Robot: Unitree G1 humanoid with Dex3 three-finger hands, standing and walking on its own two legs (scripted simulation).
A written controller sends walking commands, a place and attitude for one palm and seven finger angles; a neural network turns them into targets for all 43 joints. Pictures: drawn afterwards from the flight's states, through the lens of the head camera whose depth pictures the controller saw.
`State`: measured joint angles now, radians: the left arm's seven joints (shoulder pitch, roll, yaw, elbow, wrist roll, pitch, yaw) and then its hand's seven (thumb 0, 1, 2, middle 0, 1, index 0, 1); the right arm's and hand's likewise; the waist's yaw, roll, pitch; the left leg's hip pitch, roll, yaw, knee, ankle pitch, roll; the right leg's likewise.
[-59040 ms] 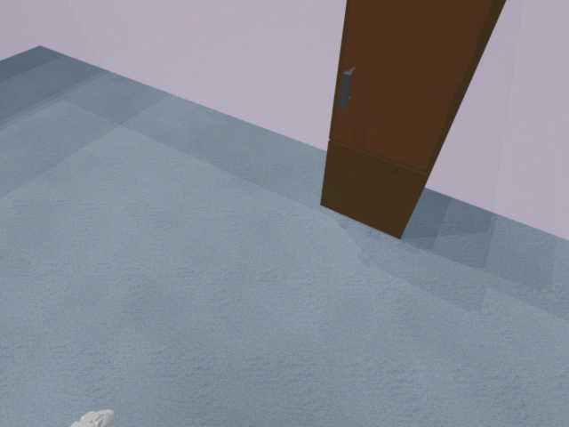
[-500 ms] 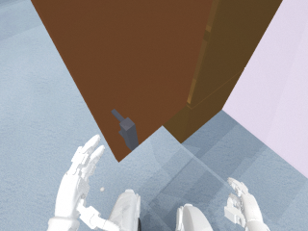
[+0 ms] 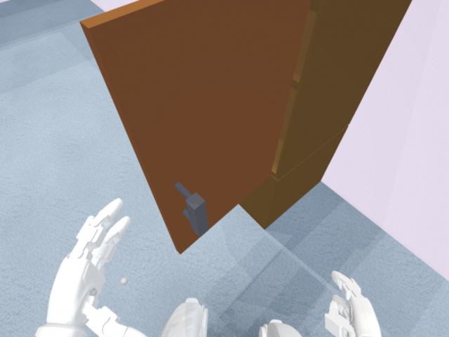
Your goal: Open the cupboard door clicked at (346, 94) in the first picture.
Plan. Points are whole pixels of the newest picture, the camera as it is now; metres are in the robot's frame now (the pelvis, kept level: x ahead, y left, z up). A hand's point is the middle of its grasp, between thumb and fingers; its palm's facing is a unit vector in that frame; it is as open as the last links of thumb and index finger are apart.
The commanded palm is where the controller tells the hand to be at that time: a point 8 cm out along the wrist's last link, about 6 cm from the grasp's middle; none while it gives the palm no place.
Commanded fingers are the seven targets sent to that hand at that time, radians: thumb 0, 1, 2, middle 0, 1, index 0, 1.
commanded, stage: draw the hand back to the body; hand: left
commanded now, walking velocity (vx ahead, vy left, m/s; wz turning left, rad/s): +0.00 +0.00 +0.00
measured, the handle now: (190, 209) +0.35 +0.10 +0.00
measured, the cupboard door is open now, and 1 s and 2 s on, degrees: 93 93 93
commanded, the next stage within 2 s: step back with the hand held close in 1.24 s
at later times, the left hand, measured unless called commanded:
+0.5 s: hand (43, 243) +0.21 +0.23 +0.16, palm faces +0.26 -0.88 -0.40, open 13.4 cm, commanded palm +0.17 +0.28 +0.20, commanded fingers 0.00 0.31 0.64 -0.18 -0.30 -0.18 -0.30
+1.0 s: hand out of the picture +0.24 +0.28 +0.27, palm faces +0.46 -0.79 -0.41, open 7.9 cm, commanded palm +0.19 +0.31 +0.28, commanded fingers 0.00 0.90 0.90 -0.20 -0.30 -0.20 -0.30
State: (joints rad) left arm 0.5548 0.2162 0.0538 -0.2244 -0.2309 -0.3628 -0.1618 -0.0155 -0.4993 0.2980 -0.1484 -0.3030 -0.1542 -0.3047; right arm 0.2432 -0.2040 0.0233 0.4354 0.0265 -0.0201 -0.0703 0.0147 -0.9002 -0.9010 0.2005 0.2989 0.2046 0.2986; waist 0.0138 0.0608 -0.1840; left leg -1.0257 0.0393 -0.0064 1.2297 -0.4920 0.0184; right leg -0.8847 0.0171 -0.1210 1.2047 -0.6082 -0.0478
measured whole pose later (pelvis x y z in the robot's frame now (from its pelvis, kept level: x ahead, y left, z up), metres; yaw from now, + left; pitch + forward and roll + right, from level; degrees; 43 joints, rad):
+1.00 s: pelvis +0.05 +0.01 +0.11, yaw -1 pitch -3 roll +0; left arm 0.47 0.36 0.35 -0.40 -0.08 -0.06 0.12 0.01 0.79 0.85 -0.20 -0.30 -0.21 -0.31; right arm 0.19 -0.24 0.03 0.60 0.01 -0.07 -0.07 0.01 -0.90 -0.90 0.20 0.30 0.20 0.30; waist 0.07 0.07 -0.01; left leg -0.17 -0.01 0.06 0.46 -0.25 0.03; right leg -0.05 0.00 -0.05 0.41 -0.31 -0.01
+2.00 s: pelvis -0.03 +0.03 +0.10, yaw -2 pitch +0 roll -2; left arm 0.57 0.43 0.41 -0.51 -0.04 -0.18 0.14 0.01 0.89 0.90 -0.21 -0.30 -0.22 -0.31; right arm 0.18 -0.23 0.01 0.54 0.01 -0.02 -0.09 0.01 -0.90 -0.90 0.20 0.30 0.20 0.30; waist 0.01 0.04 0.06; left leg -0.37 0.01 0.08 0.50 -0.14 0.07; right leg -0.27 0.01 -0.04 0.48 -0.22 0.01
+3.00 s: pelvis -0.12 +0.03 +0.08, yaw -4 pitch -3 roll -1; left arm 0.50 0.44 0.44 -0.41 -0.06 -0.22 0.15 0.01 0.88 0.90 -0.21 -0.31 -0.22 -0.31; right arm 0.31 -0.26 -0.02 0.71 0.00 -0.08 -0.11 0.01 -0.90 -0.90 0.20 0.30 0.20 0.30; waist -0.01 -0.01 -0.03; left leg -0.46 -0.01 0.03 0.62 -0.10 0.05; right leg 0.04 0.03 0.00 0.56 -0.54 -0.01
